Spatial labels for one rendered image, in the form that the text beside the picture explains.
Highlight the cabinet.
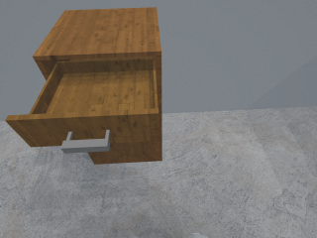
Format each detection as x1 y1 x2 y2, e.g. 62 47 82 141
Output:
33 7 162 165

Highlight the drawer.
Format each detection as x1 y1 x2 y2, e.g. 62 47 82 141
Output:
5 58 159 148

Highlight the handle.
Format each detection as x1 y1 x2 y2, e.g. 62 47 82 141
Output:
60 130 110 154

